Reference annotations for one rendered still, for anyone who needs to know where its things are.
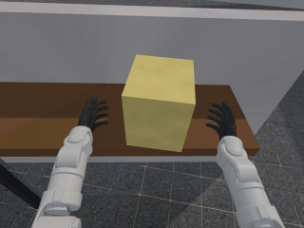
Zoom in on table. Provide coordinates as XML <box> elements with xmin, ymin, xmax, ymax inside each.
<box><xmin>0</xmin><ymin>82</ymin><xmax>260</xmax><ymax>209</ymax></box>

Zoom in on robot left upper arm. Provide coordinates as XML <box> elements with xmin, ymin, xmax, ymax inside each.
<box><xmin>33</xmin><ymin>216</ymin><xmax>82</xmax><ymax>228</ymax></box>

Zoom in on robot right forearm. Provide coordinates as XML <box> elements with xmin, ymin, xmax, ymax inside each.
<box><xmin>216</xmin><ymin>136</ymin><xmax>285</xmax><ymax>228</ymax></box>

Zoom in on robot left hand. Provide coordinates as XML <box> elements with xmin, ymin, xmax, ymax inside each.
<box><xmin>77</xmin><ymin>97</ymin><xmax>108</xmax><ymax>134</ymax></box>

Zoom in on robot right hand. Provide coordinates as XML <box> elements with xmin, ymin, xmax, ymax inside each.
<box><xmin>206</xmin><ymin>102</ymin><xmax>237</xmax><ymax>140</ymax></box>

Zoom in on robot left forearm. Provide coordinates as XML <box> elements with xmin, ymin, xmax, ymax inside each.
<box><xmin>30</xmin><ymin>125</ymin><xmax>93</xmax><ymax>228</ymax></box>

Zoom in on carton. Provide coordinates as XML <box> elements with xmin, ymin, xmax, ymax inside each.
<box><xmin>122</xmin><ymin>54</ymin><xmax>196</xmax><ymax>152</ymax></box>

